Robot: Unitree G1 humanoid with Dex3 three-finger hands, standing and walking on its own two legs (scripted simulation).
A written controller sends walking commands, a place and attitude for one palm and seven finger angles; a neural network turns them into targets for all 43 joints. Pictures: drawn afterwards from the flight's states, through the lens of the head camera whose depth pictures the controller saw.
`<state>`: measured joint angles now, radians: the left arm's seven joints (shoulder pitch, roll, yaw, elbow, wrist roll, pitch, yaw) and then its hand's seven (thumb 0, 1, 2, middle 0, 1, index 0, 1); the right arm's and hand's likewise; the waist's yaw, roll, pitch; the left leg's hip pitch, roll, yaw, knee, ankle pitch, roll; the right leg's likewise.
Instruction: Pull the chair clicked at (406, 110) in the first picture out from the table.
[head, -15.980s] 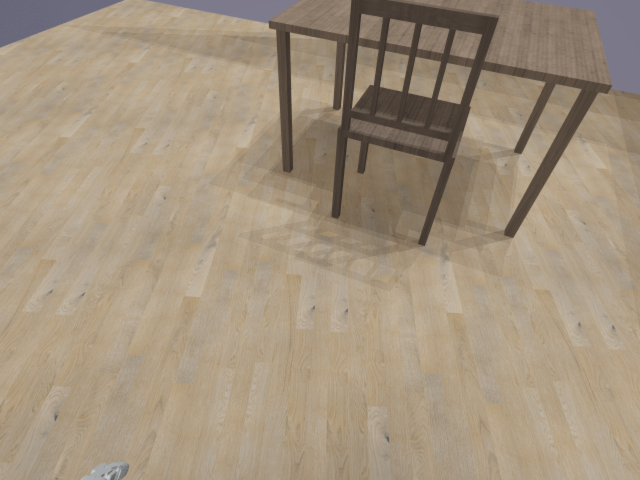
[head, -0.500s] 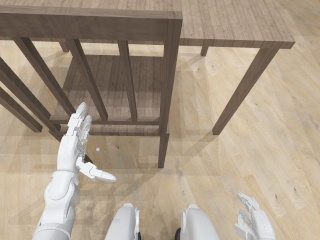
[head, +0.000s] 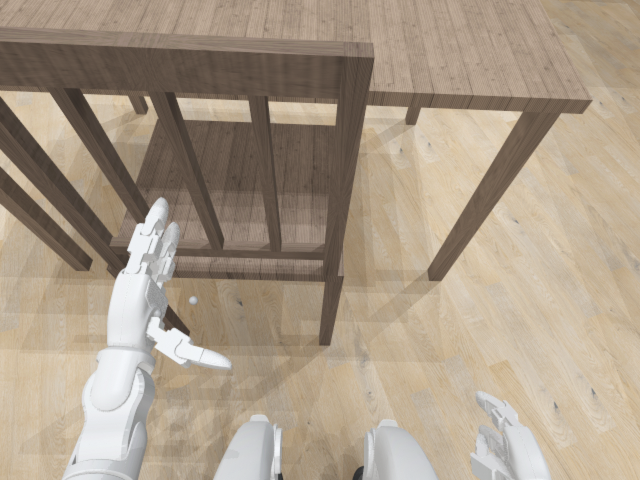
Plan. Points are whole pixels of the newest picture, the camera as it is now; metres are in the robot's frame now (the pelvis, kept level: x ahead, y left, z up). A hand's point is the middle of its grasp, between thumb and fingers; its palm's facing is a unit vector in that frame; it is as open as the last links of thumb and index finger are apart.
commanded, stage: push the fingers through the gap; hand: left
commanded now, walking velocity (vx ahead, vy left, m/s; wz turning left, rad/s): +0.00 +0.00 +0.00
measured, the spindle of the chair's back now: (196, 185) +0.48 +0.19 +0.04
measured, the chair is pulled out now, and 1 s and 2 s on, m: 0.00 0.00 0.00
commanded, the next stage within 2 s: hook a spindle and tug to test in 1.58 s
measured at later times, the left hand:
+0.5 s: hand (206, 272) +0.36 +0.16 +0.01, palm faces -0.02 -1.00 -0.03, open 16.9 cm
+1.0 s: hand (214, 233) +0.41 +0.15 +0.02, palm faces +0.00 -1.00 -0.05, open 16.9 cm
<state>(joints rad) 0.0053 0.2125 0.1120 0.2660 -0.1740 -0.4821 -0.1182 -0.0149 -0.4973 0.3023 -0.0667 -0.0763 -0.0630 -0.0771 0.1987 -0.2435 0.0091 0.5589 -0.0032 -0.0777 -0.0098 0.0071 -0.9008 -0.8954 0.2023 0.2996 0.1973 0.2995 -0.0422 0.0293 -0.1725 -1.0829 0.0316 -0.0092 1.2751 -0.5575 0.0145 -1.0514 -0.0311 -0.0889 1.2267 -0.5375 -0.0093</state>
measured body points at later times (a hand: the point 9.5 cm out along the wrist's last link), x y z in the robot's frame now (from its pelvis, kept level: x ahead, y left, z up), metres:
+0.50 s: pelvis +0.00 +0.00 +0.00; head +0.11 +0.01 +0.43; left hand +0.36 +0.21 +0.02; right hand +0.13 -0.25 -0.11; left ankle +0.02 +0.11 -0.63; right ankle +0.03 -0.12 -0.63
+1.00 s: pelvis -0.01 +0.00 -0.01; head +0.12 +0.01 +0.43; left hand +0.41 +0.21 +0.03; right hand +0.10 -0.26 -0.12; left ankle +0.02 +0.11 -0.63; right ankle +0.03 -0.12 -0.63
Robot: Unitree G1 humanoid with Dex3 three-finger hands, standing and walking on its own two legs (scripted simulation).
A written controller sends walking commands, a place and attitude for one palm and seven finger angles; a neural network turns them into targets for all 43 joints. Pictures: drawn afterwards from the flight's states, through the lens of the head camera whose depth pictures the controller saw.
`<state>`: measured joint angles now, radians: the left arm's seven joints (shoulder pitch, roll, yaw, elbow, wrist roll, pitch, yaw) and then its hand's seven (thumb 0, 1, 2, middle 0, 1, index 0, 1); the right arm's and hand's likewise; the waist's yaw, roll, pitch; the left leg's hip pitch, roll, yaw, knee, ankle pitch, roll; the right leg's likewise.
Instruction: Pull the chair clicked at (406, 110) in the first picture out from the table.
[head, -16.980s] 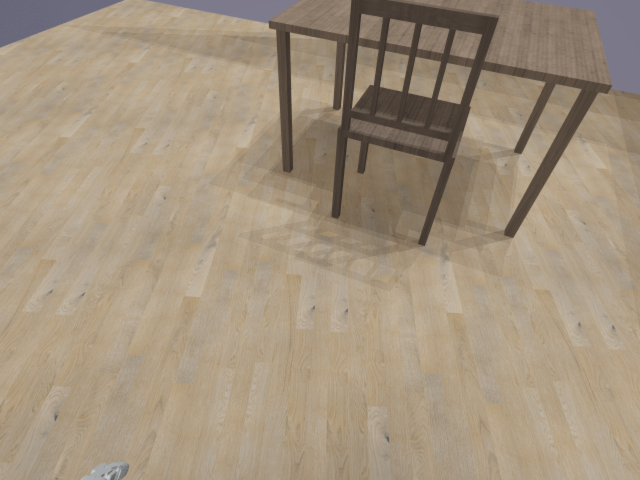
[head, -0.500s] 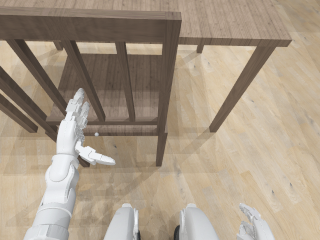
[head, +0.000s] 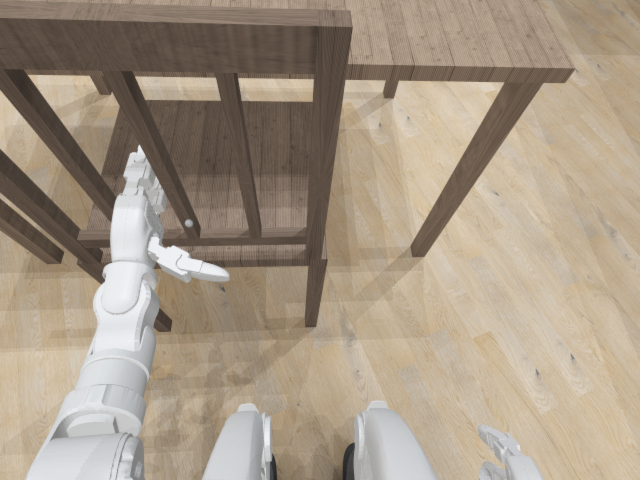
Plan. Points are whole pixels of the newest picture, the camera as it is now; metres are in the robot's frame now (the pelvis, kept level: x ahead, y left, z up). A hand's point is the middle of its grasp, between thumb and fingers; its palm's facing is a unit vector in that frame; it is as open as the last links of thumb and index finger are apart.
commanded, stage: push the fingers through the gap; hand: left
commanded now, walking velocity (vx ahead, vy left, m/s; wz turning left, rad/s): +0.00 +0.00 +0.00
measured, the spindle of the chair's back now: (165, 172) +0.48 +0.19 +0.05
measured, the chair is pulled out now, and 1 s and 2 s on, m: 0.00 0.00 0.03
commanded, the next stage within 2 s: hook a spindle and tug to test in 0.58 s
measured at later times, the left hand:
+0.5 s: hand (195, 207) +0.45 +0.16 +0.02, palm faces +0.01 -1.00 -0.03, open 16.9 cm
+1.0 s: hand (192, 208) +0.44 +0.16 +0.02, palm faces +0.03 -1.00 -0.03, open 15.8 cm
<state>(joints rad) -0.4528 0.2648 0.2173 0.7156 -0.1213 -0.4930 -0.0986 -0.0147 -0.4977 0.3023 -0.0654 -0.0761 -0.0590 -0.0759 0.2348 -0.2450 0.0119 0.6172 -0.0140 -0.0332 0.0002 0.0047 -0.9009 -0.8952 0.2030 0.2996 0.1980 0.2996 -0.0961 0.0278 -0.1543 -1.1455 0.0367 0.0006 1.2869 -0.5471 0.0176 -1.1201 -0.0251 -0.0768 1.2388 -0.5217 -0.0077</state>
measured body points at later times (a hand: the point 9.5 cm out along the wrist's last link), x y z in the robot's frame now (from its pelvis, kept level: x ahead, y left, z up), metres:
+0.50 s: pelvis +0.01 +0.00 +0.00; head +0.14 +0.01 +0.43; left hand +0.44 +0.21 +0.02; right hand +0.07 -0.26 -0.12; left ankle +0.03 +0.11 -0.62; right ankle +0.03 -0.12 -0.62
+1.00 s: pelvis +0.00 +0.01 +0.00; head +0.14 +0.02 +0.43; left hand +0.44 +0.21 +0.03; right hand +0.09 -0.25 -0.12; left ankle +0.03 +0.11 -0.62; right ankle +0.03 -0.12 -0.62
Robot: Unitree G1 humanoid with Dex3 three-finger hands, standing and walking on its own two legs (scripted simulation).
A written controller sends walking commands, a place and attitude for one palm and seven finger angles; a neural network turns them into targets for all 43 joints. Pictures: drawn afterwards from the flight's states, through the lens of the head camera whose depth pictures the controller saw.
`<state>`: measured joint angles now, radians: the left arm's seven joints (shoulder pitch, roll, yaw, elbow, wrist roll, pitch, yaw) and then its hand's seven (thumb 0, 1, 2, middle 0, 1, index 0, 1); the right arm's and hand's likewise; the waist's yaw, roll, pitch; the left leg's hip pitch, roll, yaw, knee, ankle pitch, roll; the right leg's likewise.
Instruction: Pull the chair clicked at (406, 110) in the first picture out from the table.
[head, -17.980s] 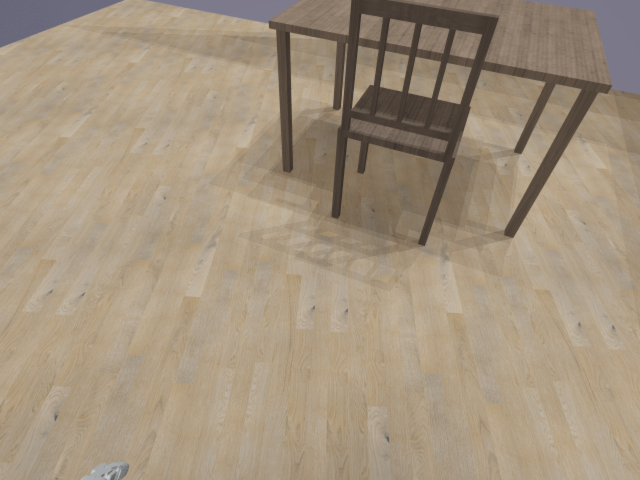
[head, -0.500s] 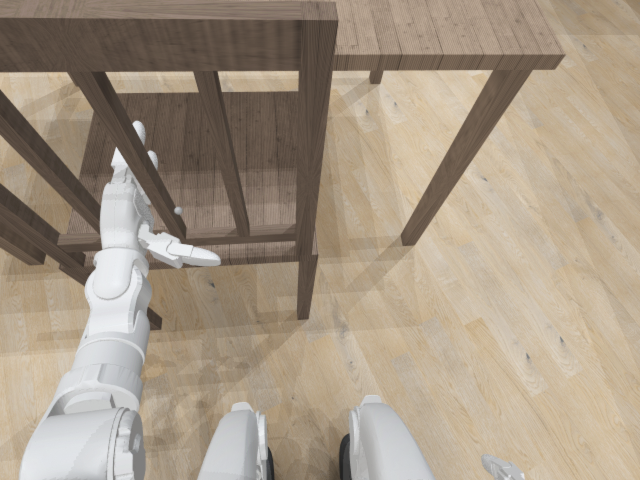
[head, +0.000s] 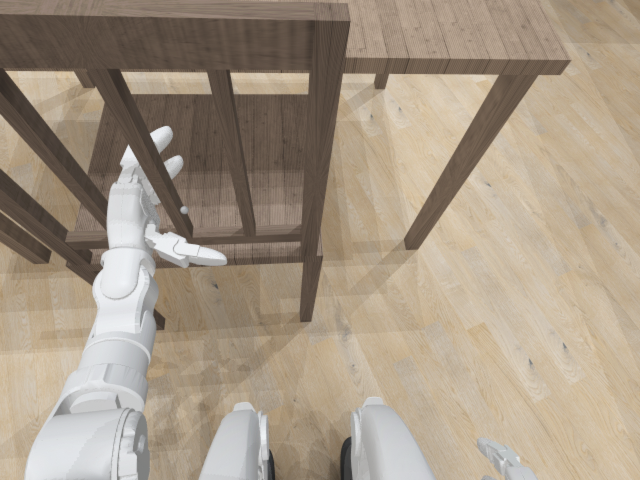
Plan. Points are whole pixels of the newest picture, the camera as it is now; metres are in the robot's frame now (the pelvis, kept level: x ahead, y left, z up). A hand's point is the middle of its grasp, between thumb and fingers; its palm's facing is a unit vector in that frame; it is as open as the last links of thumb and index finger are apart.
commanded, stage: hook a spindle and tug to test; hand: left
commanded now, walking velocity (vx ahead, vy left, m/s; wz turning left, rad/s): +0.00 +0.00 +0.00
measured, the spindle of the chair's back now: (156, 172) +0.48 +0.19 +0.05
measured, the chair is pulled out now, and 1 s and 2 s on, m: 0.00 0.03 0.14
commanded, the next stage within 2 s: step backward, pulling the chair out in 1.18 s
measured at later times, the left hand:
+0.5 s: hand (183, 207) +0.44 +0.16 +0.02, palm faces +0.05 -1.00 -0.02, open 6.6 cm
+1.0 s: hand (188, 228) +0.41 +0.15 +0.02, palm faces +0.04 -1.00 -0.02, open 5.1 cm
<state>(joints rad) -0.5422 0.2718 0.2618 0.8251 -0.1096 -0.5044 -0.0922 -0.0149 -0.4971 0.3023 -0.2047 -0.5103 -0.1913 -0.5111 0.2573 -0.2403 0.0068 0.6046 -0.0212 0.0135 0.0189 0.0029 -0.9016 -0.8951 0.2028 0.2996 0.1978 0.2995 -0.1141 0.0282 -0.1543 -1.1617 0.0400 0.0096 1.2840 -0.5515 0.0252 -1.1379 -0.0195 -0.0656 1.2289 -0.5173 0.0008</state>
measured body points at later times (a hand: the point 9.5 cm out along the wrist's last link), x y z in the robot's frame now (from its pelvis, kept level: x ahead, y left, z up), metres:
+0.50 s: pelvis +0.01 +0.00 +0.00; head +0.14 +0.02 +0.43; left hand +0.43 +0.21 +0.03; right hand +0.09 -0.26 -0.12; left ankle +0.02 +0.10 -0.62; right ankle +0.03 -0.13 -0.62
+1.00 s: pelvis +0.01 +0.00 +0.01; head +0.14 +0.01 +0.44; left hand +0.40 +0.20 +0.03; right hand +0.12 -0.25 -0.11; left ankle +0.02 +0.10 -0.62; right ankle +0.03 -0.13 -0.62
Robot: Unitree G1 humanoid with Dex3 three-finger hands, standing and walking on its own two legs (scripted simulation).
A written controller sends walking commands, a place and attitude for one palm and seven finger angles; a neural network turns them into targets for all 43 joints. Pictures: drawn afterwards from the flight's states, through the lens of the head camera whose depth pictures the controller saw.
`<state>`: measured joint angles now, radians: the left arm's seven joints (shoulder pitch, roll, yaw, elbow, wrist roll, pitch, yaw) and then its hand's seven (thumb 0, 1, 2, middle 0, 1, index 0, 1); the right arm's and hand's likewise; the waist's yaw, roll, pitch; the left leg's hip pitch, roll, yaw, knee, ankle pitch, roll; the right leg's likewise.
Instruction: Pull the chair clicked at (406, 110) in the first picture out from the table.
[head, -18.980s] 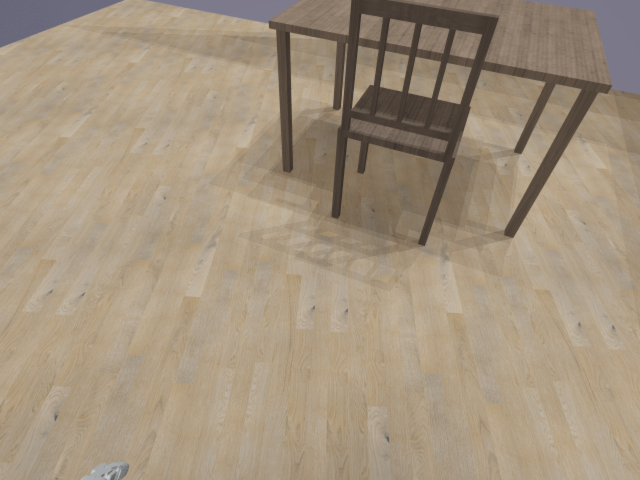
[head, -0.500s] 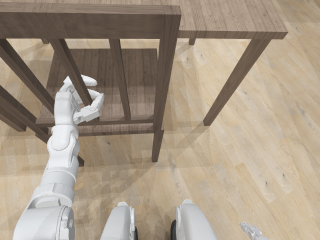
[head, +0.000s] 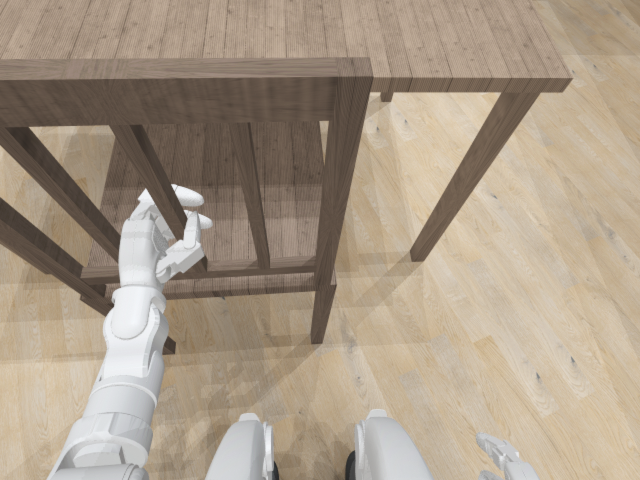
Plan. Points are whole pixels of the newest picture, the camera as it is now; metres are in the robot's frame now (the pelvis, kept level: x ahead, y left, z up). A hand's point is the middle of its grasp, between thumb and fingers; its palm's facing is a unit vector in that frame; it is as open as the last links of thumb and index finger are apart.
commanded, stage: hook a spindle and tug to test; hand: left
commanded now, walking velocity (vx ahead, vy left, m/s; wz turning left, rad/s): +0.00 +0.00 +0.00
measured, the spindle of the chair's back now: (173, 213) +0.43 +0.18 +0.04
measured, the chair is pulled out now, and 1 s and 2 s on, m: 0.03 0.14 0.23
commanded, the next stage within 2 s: step backward, pulling the chair out in 0.18 s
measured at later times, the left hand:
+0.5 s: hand (192, 254) +0.38 +0.15 +0.03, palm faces +0.08 -0.99 -0.12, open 5.1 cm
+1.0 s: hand (202, 317) +0.30 +0.13 +0.03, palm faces +0.06 -0.98 -0.16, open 4.9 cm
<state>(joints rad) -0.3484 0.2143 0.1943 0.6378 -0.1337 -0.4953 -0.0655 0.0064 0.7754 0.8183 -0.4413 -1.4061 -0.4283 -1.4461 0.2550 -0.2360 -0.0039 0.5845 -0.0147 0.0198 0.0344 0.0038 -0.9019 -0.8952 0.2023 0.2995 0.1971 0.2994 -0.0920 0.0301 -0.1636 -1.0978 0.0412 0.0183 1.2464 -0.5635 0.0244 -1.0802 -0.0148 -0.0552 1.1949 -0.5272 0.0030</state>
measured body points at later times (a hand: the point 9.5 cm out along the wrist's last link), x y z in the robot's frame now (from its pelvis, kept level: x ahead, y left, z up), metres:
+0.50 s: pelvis +0.01 +0.00 +0.07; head +0.10 +0.01 +0.51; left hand +0.37 +0.20 +0.04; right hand +0.10 -0.24 -0.05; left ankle +0.01 +0.10 -0.63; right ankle +0.02 -0.13 -0.63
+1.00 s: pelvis -0.04 -0.01 +0.09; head +0.03 -0.02 +0.54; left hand +0.29 +0.18 +0.05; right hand +0.04 -0.27 -0.04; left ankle +0.01 +0.10 -0.63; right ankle +0.02 -0.13 -0.63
